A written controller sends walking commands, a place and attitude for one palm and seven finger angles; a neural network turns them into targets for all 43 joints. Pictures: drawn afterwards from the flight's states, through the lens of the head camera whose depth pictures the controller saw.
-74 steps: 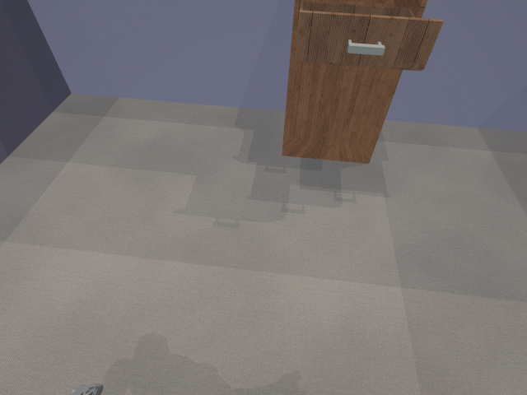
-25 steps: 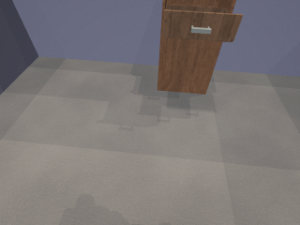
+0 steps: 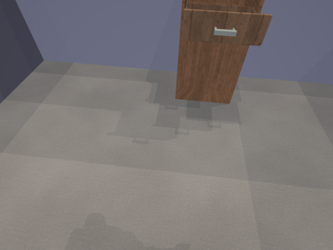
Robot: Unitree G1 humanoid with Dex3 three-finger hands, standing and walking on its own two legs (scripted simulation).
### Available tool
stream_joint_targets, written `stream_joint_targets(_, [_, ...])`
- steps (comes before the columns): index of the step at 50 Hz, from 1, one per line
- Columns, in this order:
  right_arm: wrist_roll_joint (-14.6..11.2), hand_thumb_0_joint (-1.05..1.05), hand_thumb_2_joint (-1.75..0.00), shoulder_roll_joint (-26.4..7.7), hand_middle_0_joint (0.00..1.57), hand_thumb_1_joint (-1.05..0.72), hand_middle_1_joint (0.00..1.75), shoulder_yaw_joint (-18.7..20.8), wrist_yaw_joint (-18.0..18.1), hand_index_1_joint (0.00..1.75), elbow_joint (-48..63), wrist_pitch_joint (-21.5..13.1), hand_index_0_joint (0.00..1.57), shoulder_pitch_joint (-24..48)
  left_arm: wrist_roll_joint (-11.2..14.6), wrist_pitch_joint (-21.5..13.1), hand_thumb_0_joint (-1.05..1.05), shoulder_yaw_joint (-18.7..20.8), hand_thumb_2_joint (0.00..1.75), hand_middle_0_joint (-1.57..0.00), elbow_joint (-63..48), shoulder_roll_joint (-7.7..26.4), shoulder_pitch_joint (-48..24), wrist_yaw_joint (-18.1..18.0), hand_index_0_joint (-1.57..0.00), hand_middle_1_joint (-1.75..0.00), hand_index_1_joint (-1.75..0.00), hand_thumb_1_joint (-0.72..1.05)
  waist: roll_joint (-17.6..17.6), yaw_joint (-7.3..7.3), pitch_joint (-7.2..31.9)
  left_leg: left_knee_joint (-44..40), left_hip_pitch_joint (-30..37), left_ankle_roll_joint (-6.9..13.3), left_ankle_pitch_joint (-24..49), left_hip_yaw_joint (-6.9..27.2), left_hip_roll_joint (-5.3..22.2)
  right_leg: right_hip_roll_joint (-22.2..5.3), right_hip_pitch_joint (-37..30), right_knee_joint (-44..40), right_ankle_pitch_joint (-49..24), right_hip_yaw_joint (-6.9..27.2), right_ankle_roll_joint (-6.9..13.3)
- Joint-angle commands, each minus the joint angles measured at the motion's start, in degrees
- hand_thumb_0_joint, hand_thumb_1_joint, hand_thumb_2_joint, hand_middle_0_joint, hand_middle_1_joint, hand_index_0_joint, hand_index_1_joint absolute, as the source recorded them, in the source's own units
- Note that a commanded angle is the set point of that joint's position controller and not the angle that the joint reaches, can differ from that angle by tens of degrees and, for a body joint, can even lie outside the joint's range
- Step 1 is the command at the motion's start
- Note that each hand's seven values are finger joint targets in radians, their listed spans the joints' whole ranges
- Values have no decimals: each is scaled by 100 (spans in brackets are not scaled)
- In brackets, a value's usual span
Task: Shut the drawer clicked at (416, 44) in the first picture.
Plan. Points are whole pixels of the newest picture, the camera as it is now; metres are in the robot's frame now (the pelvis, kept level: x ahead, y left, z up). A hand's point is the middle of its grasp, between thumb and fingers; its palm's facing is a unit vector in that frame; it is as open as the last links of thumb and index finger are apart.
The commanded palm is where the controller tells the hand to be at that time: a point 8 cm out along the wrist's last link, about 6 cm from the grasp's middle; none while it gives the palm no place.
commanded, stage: look at it before walking up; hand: left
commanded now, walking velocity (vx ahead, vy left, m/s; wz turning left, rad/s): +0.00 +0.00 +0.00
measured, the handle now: (224, 30) +1.18 -0.25 +0.02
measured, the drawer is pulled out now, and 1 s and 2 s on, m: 0.29 0.29 0.29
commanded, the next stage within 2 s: walk to a spot facing it in 0.06 s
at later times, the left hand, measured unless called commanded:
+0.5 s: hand out of the picture +0.06 +0.20 -0.18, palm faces -0.11 -0.96 -0.27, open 7.4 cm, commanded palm none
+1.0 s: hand (94, 245) +0.17 +0.22 -0.19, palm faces -0.29 -0.94 -0.18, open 7.4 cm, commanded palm none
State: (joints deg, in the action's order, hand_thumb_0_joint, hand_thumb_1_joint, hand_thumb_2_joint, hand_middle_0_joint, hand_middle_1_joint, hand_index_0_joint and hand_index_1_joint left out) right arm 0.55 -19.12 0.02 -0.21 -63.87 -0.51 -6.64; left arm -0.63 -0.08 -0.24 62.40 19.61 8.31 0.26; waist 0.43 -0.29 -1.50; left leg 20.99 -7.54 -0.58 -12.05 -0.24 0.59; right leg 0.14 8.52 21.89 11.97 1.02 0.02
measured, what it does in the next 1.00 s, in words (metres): walks ahead, turning right: left foot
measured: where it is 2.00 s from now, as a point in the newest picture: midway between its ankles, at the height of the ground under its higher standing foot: (199, 212)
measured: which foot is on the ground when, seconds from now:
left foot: down 0.00-0.50, up 0.52-0.90, down 0.92-1.00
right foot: down 0.00-0.92, up 0.94-1.00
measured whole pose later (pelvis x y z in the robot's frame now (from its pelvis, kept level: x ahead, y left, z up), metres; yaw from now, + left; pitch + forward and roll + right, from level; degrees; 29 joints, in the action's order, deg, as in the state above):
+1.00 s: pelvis +0.12 +0.02 -0.01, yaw -24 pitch +1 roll -1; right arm 1.3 -9.9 1.7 0.1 -51.3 -3.5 -9.7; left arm -1.6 1.1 5.6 58.2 14.2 21.6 1.5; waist 3.5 -2.9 -0.5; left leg 32.5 -16.1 1.7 -17.5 -5.4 2.1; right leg 2.9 21.0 55.7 25.7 5.1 0.9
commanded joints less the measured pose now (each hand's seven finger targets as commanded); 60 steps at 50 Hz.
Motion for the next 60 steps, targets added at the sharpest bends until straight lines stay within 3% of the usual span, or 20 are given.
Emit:
stream_joint_targets(1, [-21, 0, -90, -1203, 20, -90, 30, 198, 100, 30, 365, -148, 20, 276, 1, -153, 0, 218, 90, -20, -365, 1168, -214, -96, -20, -30, -30, 90, -32, 23, 370, -280, 127, 195, 936, 503, 651, -691, -39, -320, -952, 538, 172])
stream_joint_targets(10, [-4, 0, -90, -1203, 20, -90, 30, 223, 122, 30, 378, -141, 20, 259, -4, -115, 0, 238, 90, -20, -411, 1160, -245, -84, -20, -30, -30, 90, -60, 42, 311, -196, 256, 173, 963, 391, 689, -653, 119, -266, -1116, 605, 181])
stream_joint_targets(12, [5, 0, -90, -684, 20, -90, 30, 163, 144, 30, 389, -62, 20, -26, -2, 27, 0, 181, 90, -20, -424, 689, -15, -105, -20, -30, -30, 90, -59, 67, 299, 31, 243, 101, 999, 182, 718, -609, 319, 14, -1364, 668, 133])
stream_joint_targets(19, [24, 0, -90, -729, 20, -90, 30, 404, 211, 30, 954, 99, 20, -143, -47, 237, 0, 320, 90, -20, -950, 445, 371, -41, -20, -30, -30, 90, -500, 27, 174, 291, -85, 351, 615, 216, 1268, -151, 1168, 1365, -932, 526, 48])
stream_joint_targets(22, [45, 0, -90, -839, 20, -90, 30, 483, 142, 30, 1142, 71, 20, 30, -69, 255, 0, 388, 90, -20, -1037, 218, 766, 72, -20, -30, -30, 90, -1085, -161, 286, -82, -635, 768, -951, 563, 1945, 28, 909, 2357, 1413, -85, -37])
stream_joint_targets(24, [70, 0, -90, -747, 20, -90, 30, 475, 95, 30, 1281, 94, 20, 317, -111, 200, 0, 474, 90, -20, -959, 153, 1359, 133, -20, -30, -30, 90, -618, -543, 1, 805, -1748, 480, -2083, 129, 1602, -41, -70, 1442, 1293, -43, 56])
stream_joint_targets(25, [43, 0, -90, -333, 20, -90, 30, 399, 61, 30, 1392, 138, 20, 268, -167, 77, 0, 556, 90, -20, -900, 547, 1723, 91, -20, -30, -30, 90, 1159, -676, -204, 2818, -2723, -48, -2566, -608, 675, -851, -412, -99, 2144, 1783, 469])
stream_joint_targets(26, [38, 0, -90, -125, 20, -90, 30, 339, 34, 30, 1690, 103, 20, 572, -116, 9, 0, 619, 90, -20, -905, 965, 1993, -11, -20, -30, -30, 90, 2431, -761, -454, 4236, -3641, -207, -2623, -536, 50, -1882, -110, -1417, 2389, 4052, 984])
stream_joint_targets(27, [43, 0, -90, -329, 20, -90, 30, 367, 42, 30, 1765, 53, 20, 850, -52, -42, 0, 602, 90, -20, -969, 831, 1939, -94, -20, -30, -30, 90, 1594, -732, -765, 4570, -3568, -124, -1979, 215, 275, -1897, 337, -1680, 2441, 4423, 1203])
stream_joint_targets(29, [64, 0, -90, -228, 20, -90, 30, 420, -16, 30, 1589, -58, 20, 371, -71, -139, 0, 530, 90, -20, -1118, 526, 1286, -75, -20, -30, -30, 90, 327, -179, -484, 4402, -3234, -160, -1064, 261, 521, -1556, 242, -1184, 1803, 3303, 1272])
stream_joint_targets(32, [68, 0, -90, 17, 20, -90, 30, 425, -36, 30, 1438, -68, 20, 45, -62, -244, 0, 526, 90, -20, -1089, 315, 1320, -41, -20, -30, -30, 90, 419, -79, -100, 3911, -2665, -249, -523, -2, 452, -1107, 249, -987, 737, 2339, 1107])
stream_joint_targets(41, [-9, 0, -90, 290, 20, -90, 30, 397, -20, 30, 1770, -242, 20, 362, -112, -225, 0, 627, 90, -20, -913, 302, 1640, -42, -20, -30, -30, 90, 749, -289, 87, 1924, -1942, -220, -795, -169, 130, -993, -33, -575, -4, 2399, 1111])
stream_joint_targets(44, [-29, 0, -90, 117, 20, -90, 30, 428, 91, 30, 1471, -344, 20, -622, -69, -180, 0, 665, 90, -20, -1030, 232, 1161, -37, -20, -30, -30, 90, 556, 197, 336, 398, 180, -162, -257, -132, 81, -464, 1059, 409, -63, 2031, 752])
stream_joint_targets(45, [5, 0, -90, -356, 20, -90, 30, 519, 178, 30, 1250, -396, 20, -1359, -25, -171, 0, 635, 90, -20, -1118, -56, 1162, 14, -20, -30, -30, 90, -481, 482, 762, -72, 1648, 45, -779, 710, 935, 63, 2023, 1598, 332, 1466, 511])
stream_joint_targets(46, [64, 0, -90, -952, 20, -90, 30, 666, 183, 30, 1167, -368, 20, -1960, 1, -196, 0, 581, 90, -20, -1243, -364, 1189, 100, -20, -30, -30, 90, -1911, 623, 971, -606, 2218, 620, -1531, 2628, 2579, 543, 3218, 3317, 2150, 448, 153])
stream_joint_targets(47, [80, 0, -90, -826, 20, -90, 30, 595, 163, 30, 1233, -313, 20, -1812, -68, -212, 0, 630, 90, -20, -1291, -172, 982, 103, -20, -30, -30, 90, -1495, 581, 514, -1014, 1331, 928, -2392, 3041, 2987, 152, 3376, 4160, 2136, 304, 112])
stream_joint_targets(49, [73, 0, -90, -178, 20, -90, 30, 434, 161, 30, 1267, -348, 20, -1259, -131, -149, 0, 662, 90, -20, -1210, -196, 587, 198, -20, -30, -30, 90, -857, 270, -533, -1284, 67, 702, -2173, 2045, 2366, -311, 3420, 4839, 1097, 225, 53])
stream_joint_targets(51, [51, 0, -90, 118, 20, -90, 30, 344, 180, 30, 1229, -442, 20, -1022, -157, -53, 0, 626, 90, -20, -1077, -344, 825, 282, -20, -30, -30, 90, -756, -14, -481, -1126, -97, 451, -718, 798, 1936, -470, 3138, 4861, 424, 87, -44])
stream_joint_targets(53, [45, 0, -90, 208, 20, -90, 30, 314, 209, 30, 1073, -510, 20, -1327, -162, 20, 0, 586, 90, -20, -1074, -474, 799, 286, -20, -30, -30, 90, -755, -20, -325, -942, 132, 377, 670, 78, 1728, -457, 3141, 4918, 91, -3, -111])
stream_joint_targets(60, [56, 0, -90, 281, 20, -90, 30, 255, 241, 30, 642, -545, 20, -2078, -159, 112, 0, 440, 90, -20, -1403, -674, -299, 320, -20, -30, -30, 90, -729, 164, -644, -799, 874, 400, 2590, -780, 1680, -472, 3722, 3880, -453, -503, -117])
